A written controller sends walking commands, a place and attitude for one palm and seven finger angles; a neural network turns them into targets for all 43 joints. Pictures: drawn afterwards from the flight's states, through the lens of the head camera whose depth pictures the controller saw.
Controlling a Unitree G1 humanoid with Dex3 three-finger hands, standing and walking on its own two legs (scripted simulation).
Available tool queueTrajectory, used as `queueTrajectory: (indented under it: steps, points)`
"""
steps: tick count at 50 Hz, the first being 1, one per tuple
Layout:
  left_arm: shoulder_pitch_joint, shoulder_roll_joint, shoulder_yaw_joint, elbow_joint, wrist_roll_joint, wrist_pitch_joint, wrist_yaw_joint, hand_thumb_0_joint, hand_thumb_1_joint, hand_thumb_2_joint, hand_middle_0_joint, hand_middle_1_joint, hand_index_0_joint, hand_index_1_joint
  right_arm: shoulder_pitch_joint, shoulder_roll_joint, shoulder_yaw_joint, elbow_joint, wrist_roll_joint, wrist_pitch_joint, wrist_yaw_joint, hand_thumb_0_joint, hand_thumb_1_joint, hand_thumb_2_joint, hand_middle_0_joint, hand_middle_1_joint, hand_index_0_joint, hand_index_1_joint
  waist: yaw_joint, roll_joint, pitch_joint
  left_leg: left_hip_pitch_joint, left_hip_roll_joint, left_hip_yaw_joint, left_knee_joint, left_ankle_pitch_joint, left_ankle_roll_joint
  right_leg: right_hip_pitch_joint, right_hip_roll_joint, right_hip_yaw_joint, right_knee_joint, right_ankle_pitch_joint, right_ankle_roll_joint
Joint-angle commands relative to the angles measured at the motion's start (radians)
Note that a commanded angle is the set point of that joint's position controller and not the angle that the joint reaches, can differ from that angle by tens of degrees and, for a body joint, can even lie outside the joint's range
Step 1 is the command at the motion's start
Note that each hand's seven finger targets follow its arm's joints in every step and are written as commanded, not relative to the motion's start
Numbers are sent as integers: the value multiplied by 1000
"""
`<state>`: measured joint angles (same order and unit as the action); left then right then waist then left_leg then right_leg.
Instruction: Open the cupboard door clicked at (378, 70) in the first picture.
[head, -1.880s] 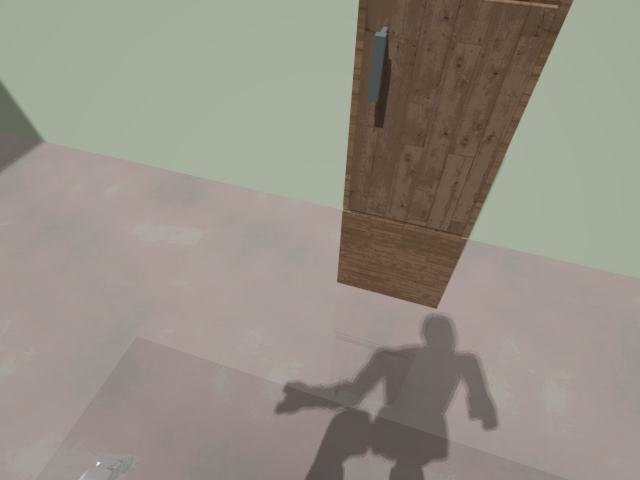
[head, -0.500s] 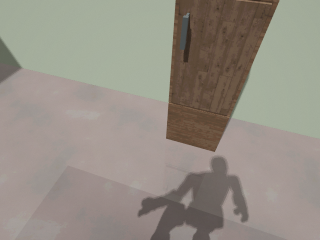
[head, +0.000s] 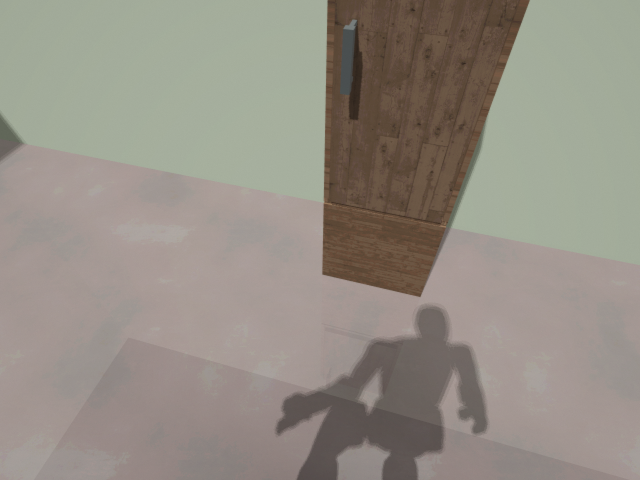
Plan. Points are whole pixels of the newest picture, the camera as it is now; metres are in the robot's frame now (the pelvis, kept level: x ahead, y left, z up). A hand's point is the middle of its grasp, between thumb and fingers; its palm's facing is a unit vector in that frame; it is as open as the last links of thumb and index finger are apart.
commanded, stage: turn to face it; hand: left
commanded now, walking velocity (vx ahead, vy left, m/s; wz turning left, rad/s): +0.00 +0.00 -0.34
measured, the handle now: (349, 57) +0.91 +0.01 +0.11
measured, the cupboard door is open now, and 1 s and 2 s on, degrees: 0 0 0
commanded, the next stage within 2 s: take the last steps up to it in 0.40 s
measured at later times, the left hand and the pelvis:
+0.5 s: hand out of the picture +0.06 +0.20 -0.18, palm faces -0.12 -0.97 -0.20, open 7.4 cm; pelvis -0.03 +0.02 -0.01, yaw -8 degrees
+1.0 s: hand out of the picture +0.00 +0.17 -0.19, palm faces -0.13 -0.99 -0.11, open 7.4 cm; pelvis +0.05 +0.01 -0.01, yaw -12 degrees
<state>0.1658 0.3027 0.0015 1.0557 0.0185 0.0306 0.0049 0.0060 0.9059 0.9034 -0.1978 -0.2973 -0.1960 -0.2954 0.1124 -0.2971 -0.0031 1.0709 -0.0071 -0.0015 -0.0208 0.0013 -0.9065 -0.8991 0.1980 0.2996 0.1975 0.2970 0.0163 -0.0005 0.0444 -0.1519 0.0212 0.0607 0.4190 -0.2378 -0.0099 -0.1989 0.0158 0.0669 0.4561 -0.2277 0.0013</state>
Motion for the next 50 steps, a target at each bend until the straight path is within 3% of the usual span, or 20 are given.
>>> queueTrajectory:
  steps: [1, 7, 10, 12, 16, 17, 19, 20, 22, 26, 29, 32, 33, 34, 35, 36, 37, 41, 48, 50]
  points:
    - [22, 124, 39, -86, 0, -5, 7, 0, 900, 900, -200, -300, -200, -300, 52, -136, -43, -68, -4, 1, -11, 0, -900, -900, 200, 300, 200, 300, -19, 15, -60, 18, 142, -79, -20, 144, 29, -66, -81, 77, 28, 241, -23]
    - [53, 117, 53, -126, 6, -1, 4, 0, 900, 900, -200, -300, -200, -300, 48, -102, -60, -113, -3, 11, -9, 0, -900, -900, 200, 300, 200, 300, -13, -32, -47, -73, 112, -40, 68, -51, 26, -118, -100, 171, 16, 140, -49]
    - [72, 153, 69, -135, 7, -2, 11, 0, 900, 900, -200, -300, -200, -300, 79, -41, -58, -114, -1, 17, -7, 0, -900, -900, 200, 300, 200, 300, -10, -188, -45, -140, 12, 12, 253, -174, -8, -123, -221, 379, -143, 49, -130]
    - [65, 140, 78, -147, 7, -1, 20, 0, 900, 900, -200, -300, -200, -300, 95, -32, -58, -114, 1, 14, -7, 0, -900, -900, 200, 300, 200, 300, -6, -205, -54, -178, 19, -27, 337, -221, -4, -93, -236, 395, -160, 93, -175]
    - [20, 95, 80, -161, 3, -4, 24, 0, 900, 900, -200, -300, -200, -300, 194, -3, -55, -81, 9, -6, -13, 0, -900, -900, 200, 300, 200, 300, -53, -148, -137, -32, 24, -41, 86, -70, 0, -83, -171, 297, -34, 236, -127]
    - [18, 68, 78, -168, -1, -3, 23, 0, 900, 900, -200, -300, -200, -300, 225, -15, -56, -73, 6, -16, -19, 0, -900, -900, 200, 300, 200, 300, -63, -71, -152, 55, 61, -74, 5, -26, 13, -143, -117, 243, 28, 193, -95]
    - [23, -10, 65, -187, -8, -1, 8, 0, 900, 900, -200, -300, -200, -300, 192, -107, -75, -97, -8, -21, -24, 0, -900, -900, 200, 300, 200, 300, -46, 267, -96, 74, 336, -348, -160, 124, 140, -329, 49, 11, 328, -168, 1]
    - [19, 13, 74, -174, 1, 7, 10, 0, 900, 900, -200, -300, -200, -300, 152, -85, -71, -104, -11, -18, -24, 0, -900, -900, 200, 300, 200, 300, -40, 224, -73, -18, 372, -329, -174, 141, 185, -290, 21, 7, 489, -258, 14]
    - [59, 16, 87, -148, 8, 18, 6, 0, 900, 900, -200, -300, -200, -300, 101, -46, -61, -123, -14, -21, -30, 0, -900, -900, 200, 300, 200, 300, -1, 142, -31, -97, 327, -248, -152, 192, 198, -280, -4, 16, 620, -241, 21]
    - [59, -54, 64, -136, 5, 10, -9, 0, 900, 900, -200, -300, -200, -300, 148, -50, -64, -96, -25, -19, -25, 0, -900, -900, 200, 300, 200, 300, -22, 138, -36, 2, 256, -97, -80, 310, 165, -239, -24, -95, 423, -225, 25]
    - [35, -64, 59, -145, 7, 0, -18, 0, 900, 900, -200, -300, -200, -300, 215, -71, -74, -66, -29, -15, -18, 0, -900, -900, 200, 300, 200, 300, -55, 180, -22, -12, 296, -147, -115, 40, 166, -159, -30, -132, 265, -254, 12]
    - [133, -66, 60, -102, 12, -21, -23, 0, 900, 900, -200, -300, -200, -300, 210, -67, -76, -53, -24, -12, -7, 0, -900, -900, 200, 300, 200, 300, -6, 94, -15, -124, 248, -96, -16, -170, 105, 45, -4, -170, 1, -105, -4]
    - [183, -32, 67, -80, 15, -32, -17, 0, 900, 900, -200, -300, -200, -300, 212, -32, -70, -55, -18, -14, -1, 0, -900, -900, 200, 300, 200, 300, 11, -5, -22, -240, 197, -40, 104, -225, 63, 177, -57, -93, -80, -114, -30]
    - [265, 48, 81, -54, 20, -44, -3, 0, 900, 900, -200, -300, -200, -300, 177, 36, -53, -88, -8, -18, 4, 0, -900, -900, 200, 300, 200, 300, 49, -246, -11, -452, 82, 95, 341, -327, 4, 286, -262, 206, -198, -237, -109]
    - [338, 100, 88, -38, 7, -46, 7, 0, 900, 900, -200, -300, -200, -300, 62, 24, -50, -141, -18, -19, 14, 0, -900, -900, 200, 300, 200, 300, 100, -278, 39, -562, 50, 59, 509, -392, -5, 230, -392, 403, -295, -296, -203]
    - [340, 86, 84, -36, 6, -48, 12, 0, 900, 900, -200, -300, -200, -300, 23, 9, -55, -156, -25, -19, 21, 0, -900, -900, 200, 300, 200, 300, 88, -154, 74, -585, 68, 3, 587, -329, 1, 199, -399, 368, -305, -331, -230]
    - [300, 70, 87, -34, 6, -61, 17, 0, 900, 900, -200, -300, -200, -300, 36, 19, -57, -140, -24, -16, 25, 0, -900, -900, 200, 300, 200, 300, 65, -224, 90, -590, 92, -21, 616, -256, 5, 161, -363, 352, -317, -342, -214]
    - [220, -3, 65, -40, 12, -86, 18, 0, 900, 900, -200, -300, -200, -300, 101, 52, -62, -98, -21, -15, 38, 0, -900, -900, 200, 300, 200, 300, -11, -95, 121, -469, 106, 4, 596, -105, -12, 21, -293, 131, -288, -112, -182]
    - [273, 10, 68, 13, 16, -97, 16, 0, 900, 900, -200, -300, -200, -300, 68, 88, -60, -122, -9, -29, 51, 0, -900, -900, 200, 300, 200, 300, -6, -136, 107, -314, 86, 46, 329, -35, -2, -9, -272, 34, -258, -34, -150]
    - [273, 8, 71, 28, 13, -94, 15, 0, 900, 900, -200, -300, -200, -300, 121, 83, -61, -102, -11, -42, 45, 0, -900, -900, 200, 300, 200, 300, -29, -99, 68, -189, 58, 74, 211, -14, 5, -4, -250, 9, -175, 12, -130]
